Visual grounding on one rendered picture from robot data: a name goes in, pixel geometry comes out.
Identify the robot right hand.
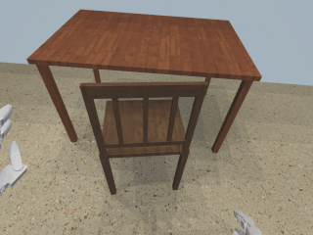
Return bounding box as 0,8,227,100
232,210,262,235

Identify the chair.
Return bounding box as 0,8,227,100
79,81,208,195

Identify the robot left hand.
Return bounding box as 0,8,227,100
0,104,27,195

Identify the table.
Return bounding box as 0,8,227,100
27,9,262,154

